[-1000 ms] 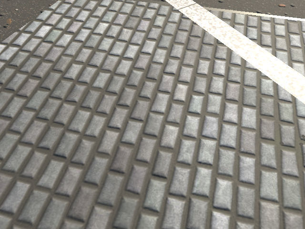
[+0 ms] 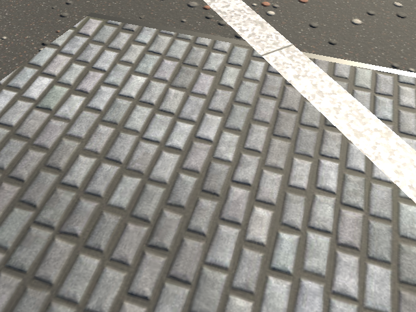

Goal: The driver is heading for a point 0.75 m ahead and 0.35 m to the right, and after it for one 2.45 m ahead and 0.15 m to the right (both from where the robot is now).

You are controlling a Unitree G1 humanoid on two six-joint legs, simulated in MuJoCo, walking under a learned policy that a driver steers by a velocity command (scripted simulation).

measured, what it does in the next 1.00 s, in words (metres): walks ahead, turning right: right foot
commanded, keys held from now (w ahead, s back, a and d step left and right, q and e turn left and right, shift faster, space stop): w+e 1.00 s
